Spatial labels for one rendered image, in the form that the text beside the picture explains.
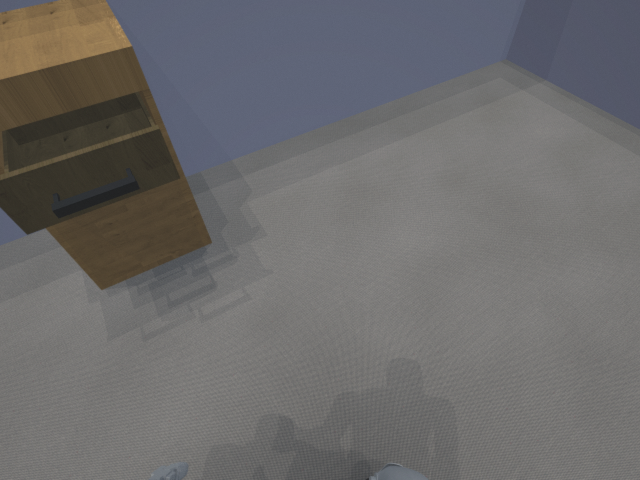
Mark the robot right shin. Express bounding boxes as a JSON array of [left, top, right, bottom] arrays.
[[378, 463, 403, 473]]

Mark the handle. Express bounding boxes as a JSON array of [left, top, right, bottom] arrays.
[[51, 168, 140, 218]]

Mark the cabinet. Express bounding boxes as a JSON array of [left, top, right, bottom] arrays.
[[0, 0, 212, 290]]

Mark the drawer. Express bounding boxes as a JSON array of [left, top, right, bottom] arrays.
[[0, 92, 180, 235]]

